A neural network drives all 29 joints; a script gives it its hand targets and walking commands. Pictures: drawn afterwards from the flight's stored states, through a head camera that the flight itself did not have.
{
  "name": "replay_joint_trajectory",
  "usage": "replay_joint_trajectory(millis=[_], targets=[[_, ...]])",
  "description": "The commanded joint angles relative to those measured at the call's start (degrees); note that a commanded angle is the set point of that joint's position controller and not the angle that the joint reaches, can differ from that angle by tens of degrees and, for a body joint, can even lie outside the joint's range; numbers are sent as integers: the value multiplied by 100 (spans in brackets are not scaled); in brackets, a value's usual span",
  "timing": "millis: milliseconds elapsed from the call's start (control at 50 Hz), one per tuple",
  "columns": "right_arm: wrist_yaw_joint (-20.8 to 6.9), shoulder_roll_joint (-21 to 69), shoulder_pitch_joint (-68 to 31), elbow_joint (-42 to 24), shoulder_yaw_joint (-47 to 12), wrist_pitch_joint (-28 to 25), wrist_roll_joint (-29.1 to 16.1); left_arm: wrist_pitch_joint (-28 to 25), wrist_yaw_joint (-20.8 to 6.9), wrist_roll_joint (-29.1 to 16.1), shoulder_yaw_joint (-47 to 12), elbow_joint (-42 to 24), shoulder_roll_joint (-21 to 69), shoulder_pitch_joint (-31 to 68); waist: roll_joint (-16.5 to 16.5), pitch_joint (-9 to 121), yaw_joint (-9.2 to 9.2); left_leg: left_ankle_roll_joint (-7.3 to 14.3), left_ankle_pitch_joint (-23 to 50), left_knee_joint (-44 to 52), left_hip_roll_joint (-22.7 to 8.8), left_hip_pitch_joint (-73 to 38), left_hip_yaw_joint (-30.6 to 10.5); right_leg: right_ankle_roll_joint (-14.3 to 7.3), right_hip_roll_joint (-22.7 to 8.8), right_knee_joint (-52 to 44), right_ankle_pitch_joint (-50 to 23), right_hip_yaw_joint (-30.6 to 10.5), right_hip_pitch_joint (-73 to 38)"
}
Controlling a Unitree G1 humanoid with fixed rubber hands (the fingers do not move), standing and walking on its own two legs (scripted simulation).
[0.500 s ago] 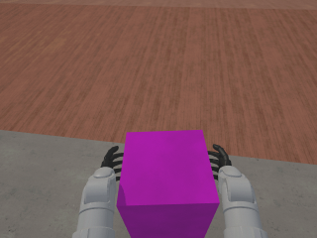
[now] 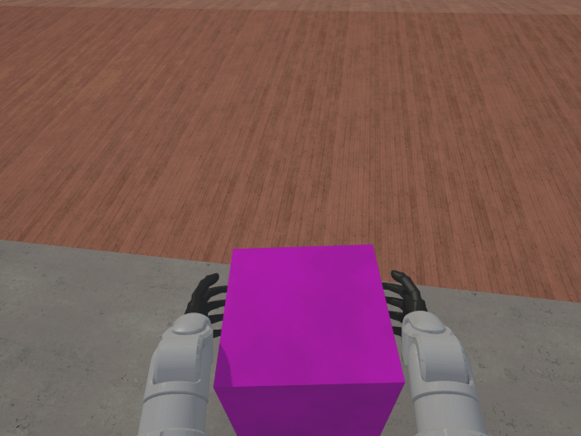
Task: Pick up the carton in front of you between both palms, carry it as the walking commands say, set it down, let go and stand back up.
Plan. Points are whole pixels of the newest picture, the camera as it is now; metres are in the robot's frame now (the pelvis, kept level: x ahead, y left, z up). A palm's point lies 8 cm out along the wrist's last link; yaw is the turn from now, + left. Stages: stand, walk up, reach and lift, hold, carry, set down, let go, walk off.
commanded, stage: hold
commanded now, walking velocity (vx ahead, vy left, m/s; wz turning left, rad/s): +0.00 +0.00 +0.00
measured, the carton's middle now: (306, 349) +0.29 -0.01 -0.03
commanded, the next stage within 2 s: carry in 0.32 s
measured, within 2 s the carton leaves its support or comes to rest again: neither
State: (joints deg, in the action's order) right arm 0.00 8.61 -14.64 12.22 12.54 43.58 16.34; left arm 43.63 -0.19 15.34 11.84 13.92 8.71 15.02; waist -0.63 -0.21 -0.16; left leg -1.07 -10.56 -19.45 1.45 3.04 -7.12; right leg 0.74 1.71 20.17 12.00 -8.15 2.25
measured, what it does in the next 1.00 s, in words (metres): walks ahead: left foot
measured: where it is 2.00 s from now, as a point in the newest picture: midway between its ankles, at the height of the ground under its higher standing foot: (309, 318)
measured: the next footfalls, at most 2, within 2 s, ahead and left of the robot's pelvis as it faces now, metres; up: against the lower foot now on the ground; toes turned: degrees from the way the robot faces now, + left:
left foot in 0.88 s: +0.28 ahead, +0.08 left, +0.00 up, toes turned +8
right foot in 1.34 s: +0.63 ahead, -0.13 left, +0.00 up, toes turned -14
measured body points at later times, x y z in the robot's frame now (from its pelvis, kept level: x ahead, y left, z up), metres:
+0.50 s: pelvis +0.02 +0.01 -0.01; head -0.02 +0.00 +0.44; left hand +0.32 +0.15 +0.04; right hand +0.31 -0.15 +0.04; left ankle +0.01 +0.14 -0.75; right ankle +0.00 -0.14 -0.74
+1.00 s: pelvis +0.23 +0.02 -0.01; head +0.23 +0.02 +0.44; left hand +0.50 +0.15 +0.07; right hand +0.48 -0.16 +0.07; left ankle +0.24 +0.08 -0.75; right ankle +0.11 -0.09 -0.67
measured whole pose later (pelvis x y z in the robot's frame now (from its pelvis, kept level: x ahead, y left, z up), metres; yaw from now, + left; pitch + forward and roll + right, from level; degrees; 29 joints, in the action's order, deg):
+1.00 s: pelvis +0.23 +0.02 -0.01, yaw -5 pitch +5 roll +0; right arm 8.0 7.3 -2.5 -27.8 3.1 70.1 3.1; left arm 71.8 8.0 1.0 4.7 -28.3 7.2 2.6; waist 0.3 7.7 0.5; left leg 4.8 -15.7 -28.3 -0.7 18.6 14.1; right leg -1.1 -4.1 60.5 24.7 3.7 22.8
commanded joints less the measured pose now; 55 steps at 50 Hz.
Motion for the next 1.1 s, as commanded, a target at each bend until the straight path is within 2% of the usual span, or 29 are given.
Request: replay_joint_trajectory(millis=[0, 20, 60, 180, 200, 280, 300, 340, 360, 420, 460, 500, 520, 560, 600, 620, 640, 680, 760, 800, 840, 860, 880, 900, 920, 940, 960, 1020, 1080], targets=[[-1449, 5370, -2785, -141, -3056, -244, -1591, -219, -1384, -1537, -3094, -329, 5259, 2828, 142, 1371, 32, 2, 1202, 175, 465, -374, 385, 50, 450, -229, -1349, 428, -277], [-1415, 5372, -2729, -564, -3401, -255, -1683, -260, -1382, -1651, -3246, -484, 5451, 2801, 1, 1507, -38, -9, 1254, 168, 464, -470, 414, 85, 418, -218, -1561, 381, -253], [-1386, 5362, -2576, -243, -3218, -162, -1630, -236, -1399, -1667, -3151, -443, 5219, 2738, 265, 1398, 20, 29, 1363, 172, 416, -495, 358, 76, 431, -270, -1496, 426, -98], [-1383, 5297, -2463, -346, -3263, -178, -1652, -218, -1381, -1750, -3329, -558, 5265, 2675, 136, 1441, -119, -26, 1257, 152, 421, -443, 350, 49, 400, -249, -1463, 387, -288], [-1382, 5156, -2730, -365, -3135, -171, -1541, -177, -1354, -1559, -3079, -305, 5285, 2727, -66, 1330, -46, -23, 1311, 164, 434, -394, 385, 66, 406, -199, -1449, 434, -166], [-1361, 5366, -2724, -247, -3276, -159, -1703, -267, -1376, -1592, -3144, -534, 5217, 2775, 233, 1467, 48, 6, 1221, 70, 455, -385, 386, 101, 335, -235, -1506, 365, -372], [-1370, 5347, -2817, -383, -3298, -186, -1676, -218, -1334, -1682, -3266, -705, 5200, 3070, 62, 1349, 13, 66, 41, -452, -600, 162, 387, -107, -645, 155, -286, 101, 693], [-1334, 5219, -2642, -416, -3292, -124, -1609, -201, -1331, -1757, -3362, -769, 5189, 2972, 403, 1156, 36, 115, -2266, -435, -411, 897, 265, -250, -639, -501, 2477, -372, 1193], [-1305, 5288, -2836, -666, -3501, -106, -1746, -167, -1285, -1793, -3458, -853, 5306, 2930, 331, 1270, 44, 94, -2491, -665, -356, 958, 459, -362, -793, -539, 2994, -534, 1264], [-1181, 5314, -2891, -1122, -3802, 57, -2038, 65, -1180, -2063, -3782, -1244, 5201, 2797, 319, 1418, 44, 173, -1665, -595, -469, 894, 660, -419, -799, -41, 1987, -170, 1446], [-1090, 5257, -2844, -1518, -4033, 277, -2169, 253, -1100, -2335, -4142, -1823, 5236, 3222, 4, 1460, -25, 432, -2166, -155, -1015, 544, -153, -331, -489, 874, 2010, 415, 2103], [-901, 5165, -2955, -2065, -4273, 559, -2331, 548, -1015, -2628, -4522, -2264, 5378, 3488, -1267, 1205, -116, 875, -2857, 706, -1816, -102, -1407, -165, -212, 1975, 1774, 1239, 3306], [-783, 5053, -2761, -2126, -4241, 712, -2351, 733, -966, -2796, -4695, -2521, 5289, 3458, -1244, 1136, -93, 1059, -2196, 643, -2051, -148, -1534, -203, -296, 1786, 1676, 1326, 3437], [-557, 4939, -2194, -2457, -4402, 1095, -2447, 1082, -796, -2873, -4668, -2703, 5057, 2641, -776, 1445, -37, 947, -973, 316, -1806, 331, -663, -186, -251, 892, 1043, 1495, 2323], [-457, 4845, -2134, -3149, -4695, 1376, -2691, 1388, -620, -2822, -4597, -2840, 4957, 2039, -266, 1948, 4, 517, -738, -711, -1165, 1179, 540, -238, -493, 117, 576, 1327, 456], [-455, 4773, -1950, -3218, -4745, 1556, -2652, 1503, -546, -2739, -4610, -3134, 4767, 1854, 585, 2034, 65, 185, -849, -1882, -711, 2083, 1223, -533, -1200, -442, 997, 97, -280], [-475, 4827, -2130, -3516, -4837, 1709, -2953, 1605, -474, -2720, -4541, -3287, 4805, 1546, 1574, 1867, 143, 18, -1347, -2730, -305, 3598, 1673, -972, -2026, -301, -229, -1008, -1378], [-481, 4791, -1986, -3731, -5022, 1937, -3179, 1804, -354, -2780, -4524, -3871, 4742, 1514, 1074, 1860, 225, 60, -2502, -2990, -376, 4565, 1393, -1439, -2471, -112, -1666, -1280, -1906], [-383, 4917, -1204, -4414, -4969, 2150, -3268, 2115, -253, -3003, -4721, -4775, 4862, 1188, 989, 1794, 229, 114, -1227, -1824, -257, 3788, 1667, -920, -1837, -247, -1833, -79, -1409], [-285, 4678, -741, -4452, -4700, 2260, -3010, 2263, -268, -3151, -4901, -4892, 4653, 1048, 875, 1713, 175, 157, -687, -1266, -270, 2872, 1729, -753, -1841, -312, -1514, 288, -757], [-190, 4516, -731, -4581, -4701, 2357, -2962, 2378, -248, -3308, -5009, -5108, 4448, 1216, 777, 1787, 20, 222, 23, -406, -8, 589, 2213, -448, -1358, 512, -1010, 1206, 715], [-121, 4321, -760, -4576, -4526, 2420, -2912, 2482, -253, -3353, -4902, -4982, 4300, 1212, 530, 2016, -38, 360, 62, -507, -295, -579, 1914, -290, -1215, 1099, -946, 1561, 1555], [-40, 4069, -854, -4617, -4391, 2473, -2766, 2582, -274, -3459, -4969, -5133, 4233, 1485, -871, 2129, -157, 706, -1456, 375, -1539, -1347, -234, -21, -648, 2660, 126, 1820, 2745], [24, 4015, -858, -4461, -4247, 2508, -2862, 2664, -255, -3588, -4976, -5333, 3978, 1804, -1731, 1884, -190, 1433, -880, 734, -2637, -1873, -2260, 32, -186, 3924, 1830, 1635, 4093], [40, 4061, -971, -4607, -4341, 2593, -2934, 2723, -265, -3594, -4959, -5133, 4006, 1532, -912, 1991, -182, 1602, -443, 627, -2889, -1698, -2193, -181, -610, 4660, 1870, 1005, 4309], [73, 4180, -1124, -4593, -4356, 2636, -3036, 2732, -274, -3664, -4846, -5145, 4031, 1709, -395, 1975, -151, 1628, -65, 631, -2697, -1526, -1957, -292, -701, 4886, 1691, 908, 4368], [52, 4275, -1331, -4768, -4495, 2644, -3131, 2753, -256, -3679, -4871, -4936, 4243, 1637, -239, 1953, -86, 1380, -241, 775, -2562, -1176, -1503, -332, -905, 4687, 1089, 752, 4249], [-44, 4476, -1514, -4746, -4701, 2723, -3311, 2728, -158, -3343, -4611, -4727, 4488, 1382, -183, 1674, -59, 984, 915, 836, -1966, -675, -27, -191, -803, 3725, 470, 1110, 3876], [-209, 4365, -1348, -4555, -4736, 2801, -3459, 2727, -54, -2922, -4407, -4392, 4457, 857, -454, 1515, -34, 902, 1475, 903, -1782, -877, 550, -70, -736, 2975, -102, 1391, 4113]])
